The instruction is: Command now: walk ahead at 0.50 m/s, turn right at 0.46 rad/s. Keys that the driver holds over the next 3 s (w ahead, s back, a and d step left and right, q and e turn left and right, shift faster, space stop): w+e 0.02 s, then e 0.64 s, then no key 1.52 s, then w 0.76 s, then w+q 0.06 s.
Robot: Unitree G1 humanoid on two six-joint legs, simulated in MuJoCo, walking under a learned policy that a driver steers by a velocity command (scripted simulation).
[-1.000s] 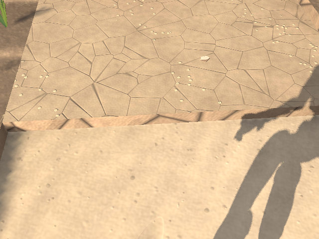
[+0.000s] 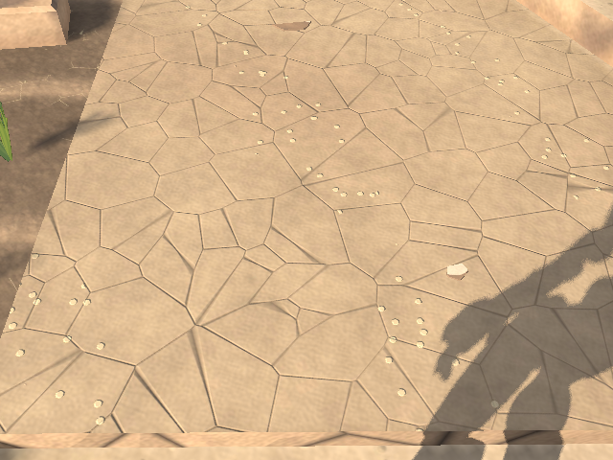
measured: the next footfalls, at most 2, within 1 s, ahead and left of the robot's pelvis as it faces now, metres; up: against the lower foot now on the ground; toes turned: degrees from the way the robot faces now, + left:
right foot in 0.28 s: +0.26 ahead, -0.11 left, +0.00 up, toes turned -13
left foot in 0.84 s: +0.28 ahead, +0.07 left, +0.00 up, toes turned -30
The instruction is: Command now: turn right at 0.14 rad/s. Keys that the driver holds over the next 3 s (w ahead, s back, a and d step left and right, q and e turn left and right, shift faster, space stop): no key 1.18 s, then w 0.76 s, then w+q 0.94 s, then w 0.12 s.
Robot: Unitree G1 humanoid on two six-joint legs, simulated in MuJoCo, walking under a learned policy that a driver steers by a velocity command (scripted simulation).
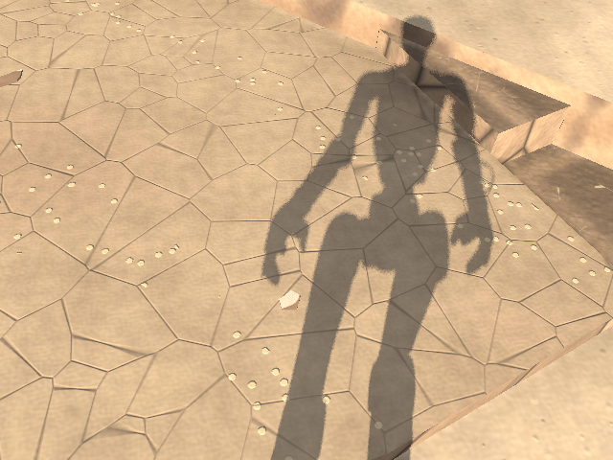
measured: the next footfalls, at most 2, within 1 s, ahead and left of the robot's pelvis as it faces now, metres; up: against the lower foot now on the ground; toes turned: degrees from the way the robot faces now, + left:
right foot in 0.16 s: -0.01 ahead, -0.12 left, +0.00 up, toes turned +4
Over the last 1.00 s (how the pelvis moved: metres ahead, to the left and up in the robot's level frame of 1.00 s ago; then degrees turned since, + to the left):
0.20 0.01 0.00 -29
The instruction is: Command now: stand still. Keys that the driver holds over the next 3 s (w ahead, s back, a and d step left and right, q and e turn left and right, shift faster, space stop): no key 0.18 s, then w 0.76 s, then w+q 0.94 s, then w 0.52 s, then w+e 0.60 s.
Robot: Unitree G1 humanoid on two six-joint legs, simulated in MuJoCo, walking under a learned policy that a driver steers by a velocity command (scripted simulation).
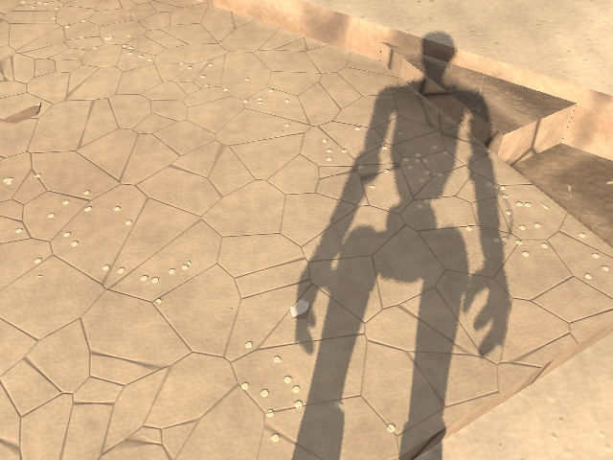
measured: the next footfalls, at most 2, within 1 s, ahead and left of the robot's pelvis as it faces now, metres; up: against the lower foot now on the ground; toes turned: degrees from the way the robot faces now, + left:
right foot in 0.90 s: +0.34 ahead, -0.07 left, +0.00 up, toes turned -6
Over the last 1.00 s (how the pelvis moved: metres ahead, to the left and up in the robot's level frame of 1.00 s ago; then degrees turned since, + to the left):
-0.02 -0.03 0.00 0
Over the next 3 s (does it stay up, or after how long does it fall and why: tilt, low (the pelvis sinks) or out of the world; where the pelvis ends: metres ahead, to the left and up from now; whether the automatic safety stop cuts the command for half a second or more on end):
stays up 1.36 0.36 0.05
